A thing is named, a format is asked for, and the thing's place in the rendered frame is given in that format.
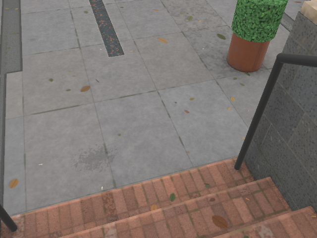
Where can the stairs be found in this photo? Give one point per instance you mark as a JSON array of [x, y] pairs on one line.
[[212, 201]]

